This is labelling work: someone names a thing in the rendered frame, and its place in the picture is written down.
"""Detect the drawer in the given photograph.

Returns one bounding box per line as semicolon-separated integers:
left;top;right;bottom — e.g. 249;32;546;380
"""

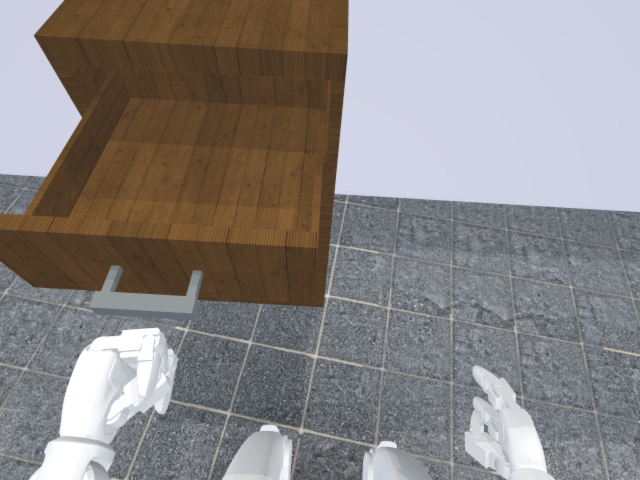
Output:
0;67;328;304

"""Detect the left robot forearm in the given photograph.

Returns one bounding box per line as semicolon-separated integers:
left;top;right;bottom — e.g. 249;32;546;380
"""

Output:
29;437;115;480

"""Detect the handle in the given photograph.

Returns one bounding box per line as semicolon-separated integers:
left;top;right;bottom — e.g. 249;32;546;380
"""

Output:
89;265;203;320

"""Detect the right robot thigh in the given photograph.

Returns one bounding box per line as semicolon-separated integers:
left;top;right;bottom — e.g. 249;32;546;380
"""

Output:
362;447;432;480

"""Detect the robot right shin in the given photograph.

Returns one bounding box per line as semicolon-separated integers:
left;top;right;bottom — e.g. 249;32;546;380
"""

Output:
375;441;397;451

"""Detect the robot right hand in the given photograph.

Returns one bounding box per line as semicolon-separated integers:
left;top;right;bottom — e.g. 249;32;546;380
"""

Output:
465;365;547;480

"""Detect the cabinet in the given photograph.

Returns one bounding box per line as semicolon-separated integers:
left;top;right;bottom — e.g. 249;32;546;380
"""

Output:
34;0;349;307

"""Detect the robot left hand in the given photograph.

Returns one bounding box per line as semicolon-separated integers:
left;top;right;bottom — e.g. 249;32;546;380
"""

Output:
59;328;178;444

